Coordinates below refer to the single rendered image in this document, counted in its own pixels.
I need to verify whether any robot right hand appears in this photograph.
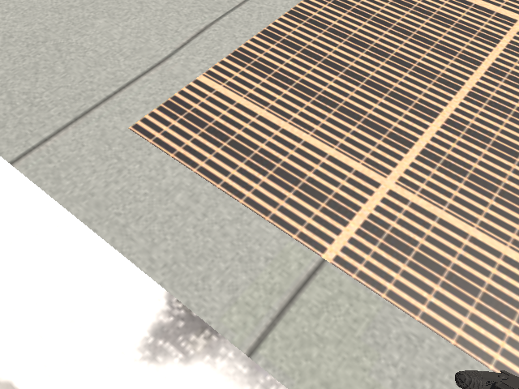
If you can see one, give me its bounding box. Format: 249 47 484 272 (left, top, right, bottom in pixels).
455 370 519 389

